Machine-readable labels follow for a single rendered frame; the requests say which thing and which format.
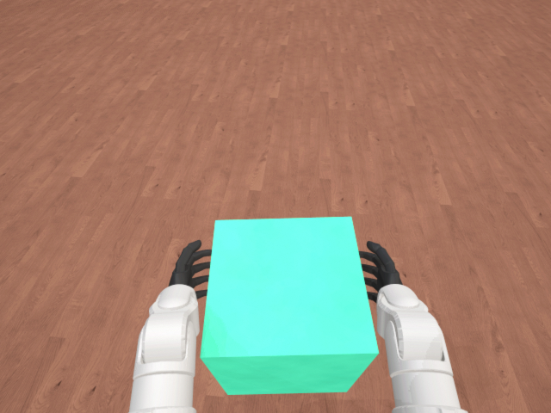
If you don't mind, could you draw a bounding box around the left robot hand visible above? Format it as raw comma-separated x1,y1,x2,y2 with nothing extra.
169,240,212,299

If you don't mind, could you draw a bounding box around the right robot forearm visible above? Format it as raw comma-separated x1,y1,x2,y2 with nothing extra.
376,284,468,413

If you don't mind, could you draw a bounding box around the carton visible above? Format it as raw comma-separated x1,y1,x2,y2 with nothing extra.
200,217,379,395

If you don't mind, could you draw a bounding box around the left robot forearm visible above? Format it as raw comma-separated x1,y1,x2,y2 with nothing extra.
128,284,200,413

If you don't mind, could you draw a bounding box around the right robot hand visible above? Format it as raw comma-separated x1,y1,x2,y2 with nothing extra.
358,241,403,303

